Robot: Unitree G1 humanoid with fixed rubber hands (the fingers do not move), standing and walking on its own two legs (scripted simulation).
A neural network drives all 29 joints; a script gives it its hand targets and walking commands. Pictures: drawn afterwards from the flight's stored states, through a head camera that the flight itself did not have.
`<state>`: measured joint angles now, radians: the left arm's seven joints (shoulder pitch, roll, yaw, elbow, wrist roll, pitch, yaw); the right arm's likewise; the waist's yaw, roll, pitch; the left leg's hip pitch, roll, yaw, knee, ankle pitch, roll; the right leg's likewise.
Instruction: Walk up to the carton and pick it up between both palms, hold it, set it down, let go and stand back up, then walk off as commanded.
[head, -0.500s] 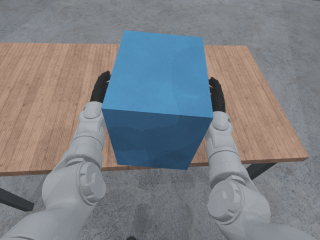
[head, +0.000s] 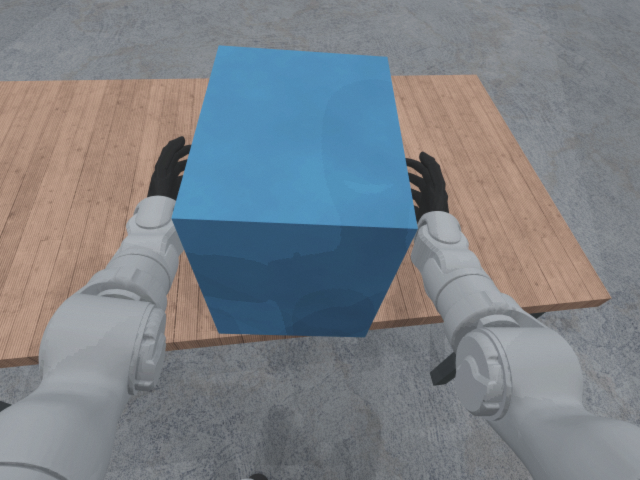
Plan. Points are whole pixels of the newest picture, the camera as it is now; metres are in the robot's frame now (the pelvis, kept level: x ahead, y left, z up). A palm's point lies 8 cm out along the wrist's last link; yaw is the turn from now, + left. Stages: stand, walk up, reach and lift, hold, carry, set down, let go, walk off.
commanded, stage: set down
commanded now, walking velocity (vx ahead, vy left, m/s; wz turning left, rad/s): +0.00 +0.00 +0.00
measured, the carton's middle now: (298, 203) +0.45 +0.03 +0.06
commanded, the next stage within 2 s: none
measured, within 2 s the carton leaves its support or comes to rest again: neither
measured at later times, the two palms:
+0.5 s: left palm (134, 239) +0.40 +0.23 +0.05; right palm (441, 246) +0.39 -0.16 +0.05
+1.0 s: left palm (106, 301) +0.31 +0.24 +0.05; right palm (455, 288) +0.32 -0.15 +0.06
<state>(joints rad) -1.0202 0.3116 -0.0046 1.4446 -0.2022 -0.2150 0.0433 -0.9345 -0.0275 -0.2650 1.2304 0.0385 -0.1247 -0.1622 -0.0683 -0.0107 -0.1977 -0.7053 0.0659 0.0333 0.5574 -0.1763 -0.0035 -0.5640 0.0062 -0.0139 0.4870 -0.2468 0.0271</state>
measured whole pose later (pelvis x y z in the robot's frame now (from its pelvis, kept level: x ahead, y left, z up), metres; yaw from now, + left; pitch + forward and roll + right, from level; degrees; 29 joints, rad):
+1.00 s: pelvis -0.03 +0.01 +0.01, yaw +1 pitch +2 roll -2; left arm -0.42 0.35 -0.03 0.68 -0.29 0.06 -0.03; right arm -0.40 -0.08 -0.06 0.61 0.21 0.05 -0.19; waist 0.00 -0.02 -0.02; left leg -0.39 0.04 0.04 0.50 -0.15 0.01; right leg -0.26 -0.02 -0.01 0.47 -0.24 0.04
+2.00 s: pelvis -0.02 -0.01 +0.02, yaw +0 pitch -5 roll +0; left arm 0.31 0.41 0.00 -0.04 -0.33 0.12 -0.07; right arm 0.40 -0.03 0.02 -0.15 0.17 0.15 -0.21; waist 0.09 -0.02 0.08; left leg -0.16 0.03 0.07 0.38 -0.13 0.00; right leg -0.07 -0.03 0.01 0.40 -0.24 0.02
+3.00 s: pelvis +0.02 -0.02 +0.02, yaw +0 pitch -4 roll +0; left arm 0.34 0.28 0.00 0.24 -0.13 0.08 -0.06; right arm 0.36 -0.10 0.04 0.30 0.09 -0.10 -0.08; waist 0.05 -0.01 0.09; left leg -0.11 0.04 0.06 0.34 -0.16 -0.03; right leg -0.01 -0.01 0.00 0.34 -0.27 0.00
